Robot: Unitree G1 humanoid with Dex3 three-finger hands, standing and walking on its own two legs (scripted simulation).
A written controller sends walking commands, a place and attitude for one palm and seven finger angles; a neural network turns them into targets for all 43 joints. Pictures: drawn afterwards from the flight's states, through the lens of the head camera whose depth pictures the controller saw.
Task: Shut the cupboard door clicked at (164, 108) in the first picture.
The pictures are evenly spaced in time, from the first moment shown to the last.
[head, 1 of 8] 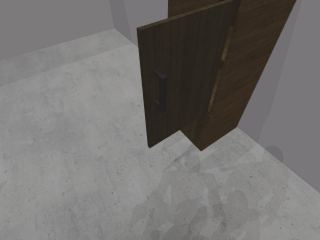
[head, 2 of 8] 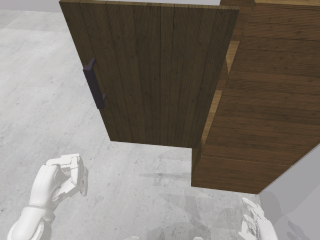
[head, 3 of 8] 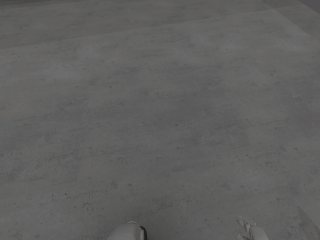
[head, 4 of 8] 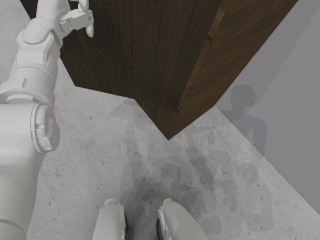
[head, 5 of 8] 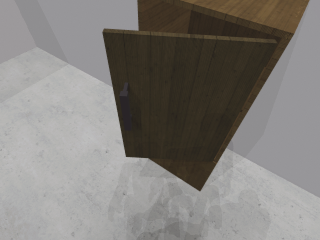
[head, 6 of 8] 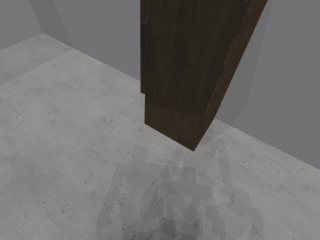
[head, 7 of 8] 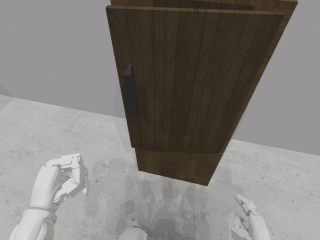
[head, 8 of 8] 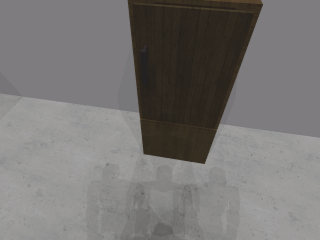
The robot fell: no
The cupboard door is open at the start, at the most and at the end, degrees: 91 91 0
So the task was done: yes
